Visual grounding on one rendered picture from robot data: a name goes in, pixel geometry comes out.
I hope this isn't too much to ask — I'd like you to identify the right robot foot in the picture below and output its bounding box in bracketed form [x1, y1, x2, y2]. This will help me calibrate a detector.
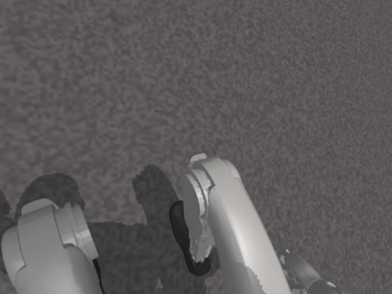
[169, 201, 211, 276]

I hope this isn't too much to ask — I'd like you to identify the right robot hand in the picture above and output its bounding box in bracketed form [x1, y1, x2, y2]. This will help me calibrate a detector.
[274, 245, 322, 294]

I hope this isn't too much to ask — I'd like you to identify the right robot arm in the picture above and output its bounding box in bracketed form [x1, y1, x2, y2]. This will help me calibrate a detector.
[307, 279, 345, 294]

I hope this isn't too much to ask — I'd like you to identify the left robot foot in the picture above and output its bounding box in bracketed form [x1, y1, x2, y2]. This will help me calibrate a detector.
[92, 258, 105, 294]

